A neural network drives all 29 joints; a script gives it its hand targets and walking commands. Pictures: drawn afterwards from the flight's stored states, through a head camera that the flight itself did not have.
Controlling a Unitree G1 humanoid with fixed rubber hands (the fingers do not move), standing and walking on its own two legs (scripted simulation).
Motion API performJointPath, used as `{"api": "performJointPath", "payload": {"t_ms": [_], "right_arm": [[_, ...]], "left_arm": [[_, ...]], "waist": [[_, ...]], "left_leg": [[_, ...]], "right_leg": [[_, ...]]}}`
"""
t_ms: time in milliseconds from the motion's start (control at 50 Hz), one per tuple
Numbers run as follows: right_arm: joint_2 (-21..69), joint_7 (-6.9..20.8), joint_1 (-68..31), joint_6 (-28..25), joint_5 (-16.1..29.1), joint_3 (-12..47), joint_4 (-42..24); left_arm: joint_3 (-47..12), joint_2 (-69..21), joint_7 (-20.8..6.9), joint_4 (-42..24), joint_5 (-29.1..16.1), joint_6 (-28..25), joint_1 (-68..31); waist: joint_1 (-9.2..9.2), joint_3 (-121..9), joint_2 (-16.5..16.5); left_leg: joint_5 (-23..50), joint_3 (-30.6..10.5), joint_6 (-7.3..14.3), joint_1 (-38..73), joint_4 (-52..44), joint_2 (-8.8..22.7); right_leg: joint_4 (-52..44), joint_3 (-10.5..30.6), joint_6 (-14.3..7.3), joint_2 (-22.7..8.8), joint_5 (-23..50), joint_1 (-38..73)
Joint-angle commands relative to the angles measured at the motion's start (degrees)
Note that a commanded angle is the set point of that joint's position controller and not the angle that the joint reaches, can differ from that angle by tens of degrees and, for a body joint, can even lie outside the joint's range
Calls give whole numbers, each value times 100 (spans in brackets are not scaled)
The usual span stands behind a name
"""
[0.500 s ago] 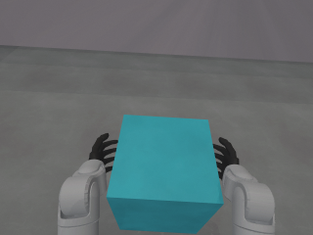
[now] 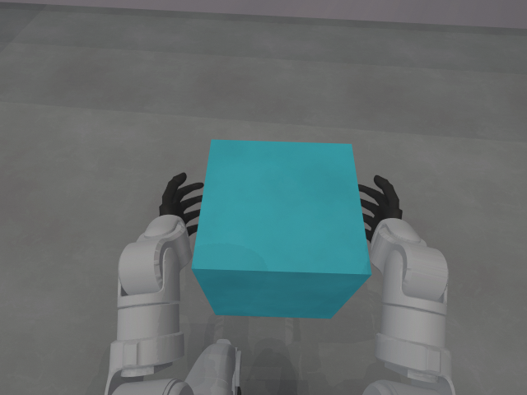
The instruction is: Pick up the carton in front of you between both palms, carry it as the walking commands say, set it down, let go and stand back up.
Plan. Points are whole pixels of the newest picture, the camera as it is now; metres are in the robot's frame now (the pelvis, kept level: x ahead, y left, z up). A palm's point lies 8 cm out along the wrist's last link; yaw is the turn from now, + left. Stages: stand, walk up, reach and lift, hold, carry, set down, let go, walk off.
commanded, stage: carry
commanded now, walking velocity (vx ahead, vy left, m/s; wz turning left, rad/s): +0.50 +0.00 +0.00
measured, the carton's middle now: (276, 237) +0.35 +0.02 -0.02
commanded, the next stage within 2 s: none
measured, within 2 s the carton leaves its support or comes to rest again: neither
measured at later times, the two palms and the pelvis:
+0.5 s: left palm (206, 63) +0.63 +0.16 +0.11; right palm (376, 71) +0.61 -0.13 +0.12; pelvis +0.35 +0.03 +0.02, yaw -2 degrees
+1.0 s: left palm out of the picture +0.89 +0.14 +0.11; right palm out of the picture +0.90 -0.16 +0.11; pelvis +0.67 -0.01 +0.02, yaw +1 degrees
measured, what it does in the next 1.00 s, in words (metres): walks ahead: left foot, then right foot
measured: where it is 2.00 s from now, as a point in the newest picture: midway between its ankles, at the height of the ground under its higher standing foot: (282, 174)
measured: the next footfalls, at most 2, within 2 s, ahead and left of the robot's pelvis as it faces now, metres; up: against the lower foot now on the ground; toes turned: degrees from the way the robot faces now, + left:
left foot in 0.20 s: +0.31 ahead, +0.11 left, +0.00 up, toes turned +5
right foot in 0.64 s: +0.63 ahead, -0.10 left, +0.00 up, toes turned -11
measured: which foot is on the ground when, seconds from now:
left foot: up 0.00-0.18, down 0.20-0.64, up 0.66-1.00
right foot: down 0.00-0.18, up 0.20-0.62, down 0.64-1.00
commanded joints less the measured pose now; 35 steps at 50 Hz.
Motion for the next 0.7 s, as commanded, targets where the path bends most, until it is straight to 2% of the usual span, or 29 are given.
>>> {"api": "performJointPath", "payload": {"t_ms": [0, 100, 120, 140, 160, 180, 200, 220, 240, 260, 280, 320, 380, 420, 520, 560, 580, 600, 620, 640, 660, 680], "right_arm": [[4602, 57, -2976, -272, 886, 3866, -467], [4344, 141, -2640, -271, 1002, 4079, -889], [4246, 143, -2535, -239, 1041, 4099, -969], [4157, 141, -2343, -197, 1078, 4104, -1012], [4042, 139, -2098, -143, 1085, 4107, -1053], [3898, 139, -1832, -68, 1065, 4074, -1129], [3670, 84, -1779, 28, 1068, 4053, -1165], [3807, 84, -1559, 106, 1208, 4151, -1201], [3917, 125, -1493, 168, 1286, 4219, -1419], [4091, 205, -1485, 232, 1410, 4353, -1665], [4287, 292, -1540, 282, 1508, 4509, -1924], [4491, 452, -1459, 363, 1630, 4732, -2341], [4591, 575, -1044, 583, 1785, 4818, -2663], [4493, 637, -618, 737, 1735, 4781, -2691], [4314, 741, 198, 1057, 1524, 4627, -2636], [4350, 769, 387, 1140, 1470, 4630, -2712], [4348, 775, 494, 1175, 1425, 4634, -2789], [4322, 779, 471, 1210, 1420, 4656, -2863], [4243, 772, 448, 1233, 1417, 4679, -2922], [4145, 765, 322, 1266, 1434, 4711, -3029], [4158, 761, 290, 1299, 1459, 4817, -3210], [4218, 784, 223, 1294, 1542, 4886, -3201]], "left_arm": [[-4189, -4791, -506, -821, -1367, -213, -3539], [-4280, -4468, -470, -1067, -1226, -168, -2978], [-4267, -4366, -443, -1124, -1184, -135, -2827], [-4250, -4253, -410, -1183, -1144, -84, -2670], [-4246, -4145, -370, -1245, -1090, -23, -2519], [-4212, -4017, -326, -1359, -1042, 64, -2402], [-4175, -4040, -302, -1331, -1009, 176, -1941], [-4073, -3882, -268, -1510, -992, 255, -1860], [-4082, -3966, -252, -1622, -975, 326, -1850], [-4078, -4092, -266, -1774, -981, 378, -1758], [-4109, -4230, -302, -1895, -962, 427, -1606], [-4245, -4400, -395, -2179, -897, 493, -1309], [-4391, -4704, -480, -2300, -960, 641, -749], [-4422, -4664, -505, -2448, -922, 764, -428], [-4614, -4537, -646, -2731, -1049, 1123, -22], [-4694, -4540, -728, -2867, -1151, 1223, 92], [-4712, -4535, -764, -2921, -1177, 1261, 223], [-4715, -4518, -789, -2949, -1196, 1285, 263], [-4688, -4465, -804, -2983, -1220, 1310, 224], [-4626, -4368, -805, -2996, -1210, 1332, 295], [-4624, -4353, -819, -2926, -1236, 1321, 162], [-4679, -4508, -856, -2971, -1317, 1318, 301]], "waist": [[-16, -2866, -665], [-9, -2523, -819], [-114, -2603, -868], [-346, -2845, -825], [-607, -3166, -655], [-759, -3445, 32], [-600, -3852, 1447], [-604, -3760, 1450], [-645, -3402, 1061], [-632, -3167, 394], [-547, -2931, 182], [-471, -2776, 271], [-462, -2615, 458], [-458, -2331, 655], [-488, -1552, 799], [-447, -1409, 833], [-394, -1507, 867], [-313, -1708, 779], [-255, -1980, 583], [-141, -2257, -250], [-175, -2532, -1771], [-202, -2392, -1518]], "left_leg": [[666, 126, -61, -145, -1160, 111], [1714, 828, 81, 1004, -3183, -422], [1882, 985, 135, 1495, -3538, -546], [2165, 1169, 205, 2449, -3962, -651], [2292, 888, 286, 3685, -4000, -378], [3044, -554, 388, 4835, -3673, 749], [3795, -2893, 1383, 6346, -3774, 2051], [3742, -3285, 1602, 6558, -3999, 2098], [3979, -2757, 1441, 6434, -3960, 1853], [4031, -2299, 1169, 6114, -4045, 1708], [4051, -1942, 955, 5756, -4238, 1602], [3672, -1453, 700, 5358, -4586, 1460], [3740, -809, 705, 5160, -4787, 1293], [3818, -365, 595, 5009, -4848, 1095], [4216, 189, 389, 4719, -5017, 921], [4725, 355, 263, 4608, -4760, 947], [5062, 527, 175, 4468, -4376, 935], [5068, 825, 47, 4193, -3724, 776], [4343, 1005, -99, 3485, -2860, 583], [2776, 1029, -247, 2528, -1420, 294], [253, 690, -440, 768, 282, -418], [-662, -2, -269, 297, 1126, -274]], "right_leg": [[-839, 1629, -827, -1674, 2668, 2576], [-495, 666, -272, -1171, 4306, 2788], [-130, 481, -158, -1116, 4843, 2809], [509, 169, 11, -1013, 5038, 2581], [1313, 18, 203, -911, 4259, 1922], [2278, 78, 387, -744, 2241, 842], [3684, 323, 566, 85, -970, -1105], [4554, 718, 499, 148, -1556, -1959], [4636, 852, 414, -64, -1415, -2415], [4239, 928, 395, -311, -1046, -2455], [3705, 892, 444, -467, -723, -2329], [2742, 758, 528, -510, -443, -1856], [1819, 378, 608, -396, -261, -1603], [1137, 162, 634, -402, 206, -1544], [25, -335, 578, -302, 1265, -1201], [-196, -469, 466, -259, 1389, -765], [-271, -620, 421, -147, 1365, -252], [-482, -820, 392, 63, 1254, 542], [-470, -628, 331, -35, 930, 1648], [-865, 1065, 95, -1117, 17, 2460], [-1419, 3634, -802, -2510, -176, 3544], [-1664, 3854, -939, -2604, 621, 3261]]}}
